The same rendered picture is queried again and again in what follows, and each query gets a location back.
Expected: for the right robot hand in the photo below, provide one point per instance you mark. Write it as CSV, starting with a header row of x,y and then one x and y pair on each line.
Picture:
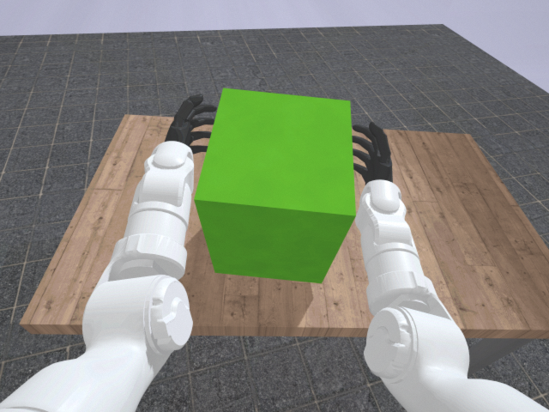
x,y
378,162

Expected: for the left robot forearm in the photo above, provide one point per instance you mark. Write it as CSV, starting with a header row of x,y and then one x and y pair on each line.
x,y
153,242

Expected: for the carton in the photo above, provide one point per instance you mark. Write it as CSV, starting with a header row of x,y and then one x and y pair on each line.
x,y
276,196

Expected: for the robot right upper arm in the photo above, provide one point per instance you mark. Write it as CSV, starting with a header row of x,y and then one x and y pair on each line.
x,y
423,360

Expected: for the left robot hand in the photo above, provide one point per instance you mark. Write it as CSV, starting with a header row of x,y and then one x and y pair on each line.
x,y
184,122

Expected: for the right robot forearm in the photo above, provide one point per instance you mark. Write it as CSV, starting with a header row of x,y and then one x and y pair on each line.
x,y
391,260

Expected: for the robot left upper arm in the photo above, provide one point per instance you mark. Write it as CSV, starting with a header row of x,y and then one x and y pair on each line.
x,y
130,328

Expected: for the table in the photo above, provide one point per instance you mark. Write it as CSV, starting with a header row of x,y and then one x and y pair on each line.
x,y
487,263

